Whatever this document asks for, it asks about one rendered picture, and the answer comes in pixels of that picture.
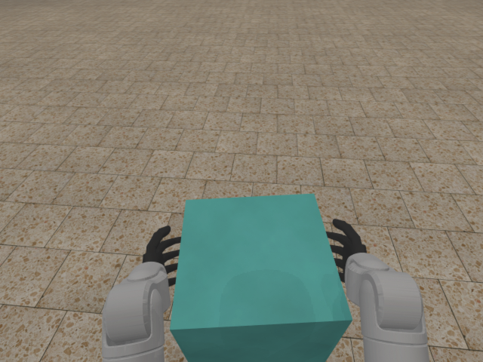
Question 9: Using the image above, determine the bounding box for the left robot hand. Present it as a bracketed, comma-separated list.
[143, 225, 181, 287]

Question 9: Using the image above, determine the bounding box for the carton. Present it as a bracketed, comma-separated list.
[170, 194, 352, 362]

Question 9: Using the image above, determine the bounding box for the right robot hand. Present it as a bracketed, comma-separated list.
[326, 219, 367, 283]

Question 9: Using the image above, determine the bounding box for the right robot forearm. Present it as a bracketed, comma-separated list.
[345, 253, 429, 362]

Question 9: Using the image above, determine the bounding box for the left robot forearm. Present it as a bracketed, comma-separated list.
[102, 262, 171, 362]

